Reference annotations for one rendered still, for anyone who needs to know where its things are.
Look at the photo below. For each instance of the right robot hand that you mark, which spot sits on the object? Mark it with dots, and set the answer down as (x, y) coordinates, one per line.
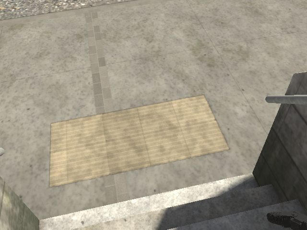
(293, 220)

